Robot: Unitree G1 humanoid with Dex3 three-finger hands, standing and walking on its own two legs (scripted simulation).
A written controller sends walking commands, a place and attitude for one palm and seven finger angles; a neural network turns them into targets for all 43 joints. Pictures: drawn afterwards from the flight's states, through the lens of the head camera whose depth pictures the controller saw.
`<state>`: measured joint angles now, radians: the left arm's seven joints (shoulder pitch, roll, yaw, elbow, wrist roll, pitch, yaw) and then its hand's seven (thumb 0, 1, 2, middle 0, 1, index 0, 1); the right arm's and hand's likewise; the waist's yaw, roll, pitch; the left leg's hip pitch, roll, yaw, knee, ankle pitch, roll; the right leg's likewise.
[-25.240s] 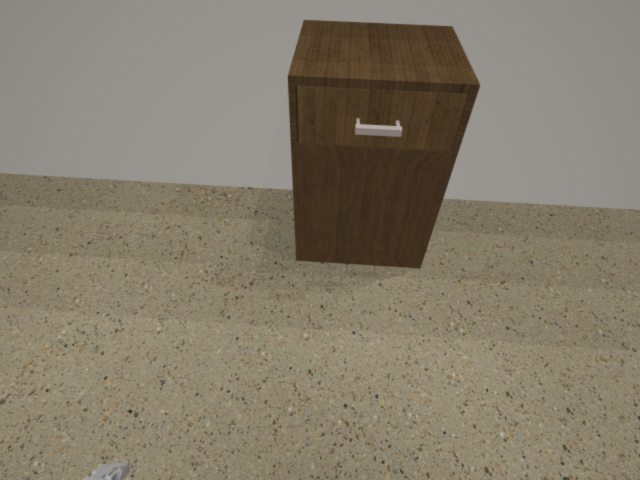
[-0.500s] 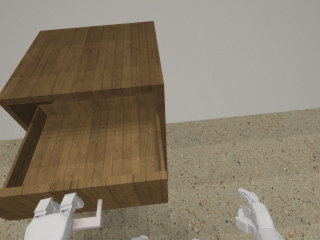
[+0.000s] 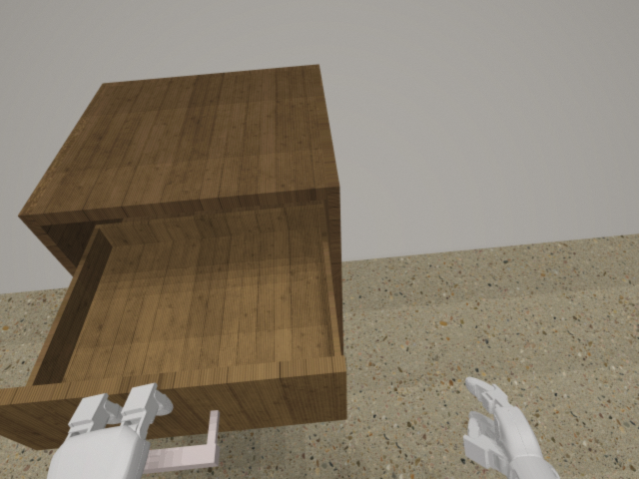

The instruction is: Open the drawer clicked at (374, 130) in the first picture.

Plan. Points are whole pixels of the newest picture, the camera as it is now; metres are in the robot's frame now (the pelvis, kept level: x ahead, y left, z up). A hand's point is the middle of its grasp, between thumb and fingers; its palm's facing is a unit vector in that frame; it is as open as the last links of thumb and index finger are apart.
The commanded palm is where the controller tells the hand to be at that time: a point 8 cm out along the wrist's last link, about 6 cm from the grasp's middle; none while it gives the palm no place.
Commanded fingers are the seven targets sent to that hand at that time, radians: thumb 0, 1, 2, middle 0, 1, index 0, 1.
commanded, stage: lift the hand off the handle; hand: left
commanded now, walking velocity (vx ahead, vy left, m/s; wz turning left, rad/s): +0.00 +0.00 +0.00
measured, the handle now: (167, 441) +0.17 +0.23 -0.06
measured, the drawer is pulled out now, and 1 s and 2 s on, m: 0.29 0.29 0.29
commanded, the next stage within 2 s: draw the hand back to the body in 1.14 s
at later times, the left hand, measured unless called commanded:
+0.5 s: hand (108, 458) +0.13 +0.24 +0.04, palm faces +0.04 -0.12 -0.99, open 13.7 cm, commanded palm +0.11 +0.23 +0.10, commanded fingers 0.00 -0.50 0.30 -0.30 -1.20 -0.30 -1.20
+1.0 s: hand (90, 441) +0.14 +0.24 +0.08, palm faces +0.07 -0.15 -0.99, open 13.8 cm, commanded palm +0.10 +0.23 +0.14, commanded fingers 0.00 -0.50 0.30 -0.30 -1.20 -0.30 -1.20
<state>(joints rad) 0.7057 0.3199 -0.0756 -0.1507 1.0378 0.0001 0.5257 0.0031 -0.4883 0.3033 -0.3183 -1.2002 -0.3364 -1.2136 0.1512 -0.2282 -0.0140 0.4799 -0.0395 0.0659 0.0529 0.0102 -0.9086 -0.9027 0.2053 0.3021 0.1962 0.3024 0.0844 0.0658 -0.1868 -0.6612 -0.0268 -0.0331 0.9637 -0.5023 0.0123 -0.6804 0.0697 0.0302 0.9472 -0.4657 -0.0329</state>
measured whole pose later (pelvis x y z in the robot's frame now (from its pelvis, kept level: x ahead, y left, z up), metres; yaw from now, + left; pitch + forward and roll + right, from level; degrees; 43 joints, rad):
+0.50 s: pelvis +0.00 +0.00 +0.02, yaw +0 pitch +8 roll -1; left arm 0.70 0.35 -0.04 -0.23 0.98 0.03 0.46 0.00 -0.49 0.30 -0.32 -1.20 -0.34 -1.22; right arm 0.15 -0.24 -0.02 0.50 -0.03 0.07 0.04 0.01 -0.91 -0.90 0.20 0.30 0.20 0.30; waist 0.09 0.08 -0.16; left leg -0.55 -0.02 -0.04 0.86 -0.46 0.01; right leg -0.57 0.07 0.03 0.84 -0.42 -0.03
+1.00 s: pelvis +0.01 +0.01 +0.03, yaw +0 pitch +6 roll -1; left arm 0.75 0.36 -0.04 -0.39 0.94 0.08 0.38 0.00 -0.49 0.30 -0.32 -1.20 -0.31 -1.20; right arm 0.14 -0.23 -0.01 0.49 -0.01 0.08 0.07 0.01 -0.91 -0.90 0.20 0.30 0.19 0.30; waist 0.11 0.10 -0.14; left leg -0.45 -0.03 -0.03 0.78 -0.44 0.03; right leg -0.46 0.06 0.04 0.75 -0.40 -0.02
